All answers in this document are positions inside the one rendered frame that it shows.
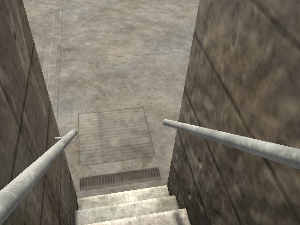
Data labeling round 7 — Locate stairs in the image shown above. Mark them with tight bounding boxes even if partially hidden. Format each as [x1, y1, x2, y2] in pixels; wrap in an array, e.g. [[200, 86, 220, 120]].
[[74, 185, 191, 225]]

